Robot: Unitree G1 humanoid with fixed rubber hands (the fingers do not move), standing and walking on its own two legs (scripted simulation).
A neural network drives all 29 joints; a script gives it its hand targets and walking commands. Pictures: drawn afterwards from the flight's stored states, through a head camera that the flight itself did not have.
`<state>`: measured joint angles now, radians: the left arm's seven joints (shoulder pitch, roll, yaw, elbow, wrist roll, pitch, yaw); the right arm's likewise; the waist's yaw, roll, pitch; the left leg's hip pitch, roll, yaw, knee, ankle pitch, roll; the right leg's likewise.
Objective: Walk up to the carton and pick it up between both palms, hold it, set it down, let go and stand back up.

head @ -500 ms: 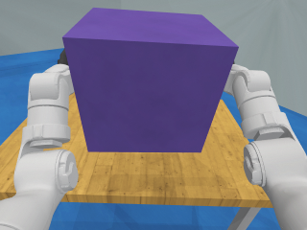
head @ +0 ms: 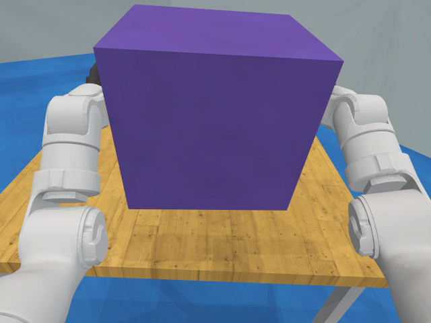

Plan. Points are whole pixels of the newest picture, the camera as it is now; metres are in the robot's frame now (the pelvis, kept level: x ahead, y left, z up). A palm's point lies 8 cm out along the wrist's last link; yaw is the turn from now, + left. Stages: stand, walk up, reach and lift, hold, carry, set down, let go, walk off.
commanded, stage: hold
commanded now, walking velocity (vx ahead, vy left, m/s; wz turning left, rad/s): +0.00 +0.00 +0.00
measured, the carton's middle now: (211, 108) +0.40 +0.01 +0.26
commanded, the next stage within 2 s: set down in 0.58 s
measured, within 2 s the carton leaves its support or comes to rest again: neither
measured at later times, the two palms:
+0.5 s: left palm (96, 90) +0.37 +0.20 +0.30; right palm (323, 100) +0.37 -0.18 +0.30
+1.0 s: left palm (99, 108) +0.38 +0.20 +0.26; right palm (307, 116) +0.40 -0.18 +0.26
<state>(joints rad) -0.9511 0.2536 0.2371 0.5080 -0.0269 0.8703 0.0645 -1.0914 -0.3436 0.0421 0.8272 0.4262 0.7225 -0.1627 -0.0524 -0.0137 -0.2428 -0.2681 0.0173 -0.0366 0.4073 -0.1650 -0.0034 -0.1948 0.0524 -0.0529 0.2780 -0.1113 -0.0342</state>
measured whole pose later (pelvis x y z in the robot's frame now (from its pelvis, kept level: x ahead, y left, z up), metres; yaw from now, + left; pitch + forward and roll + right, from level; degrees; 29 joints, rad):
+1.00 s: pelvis +0.00 -0.01 +0.00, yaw +1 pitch +0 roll -1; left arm -0.90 0.18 0.36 0.53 0.05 0.66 0.05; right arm -1.03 -0.27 -0.03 0.93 0.28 0.45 -0.07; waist -0.02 -0.01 -0.16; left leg -0.20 0.01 -0.05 0.32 -0.12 -0.02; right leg -0.15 0.05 -0.07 0.27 -0.12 -0.05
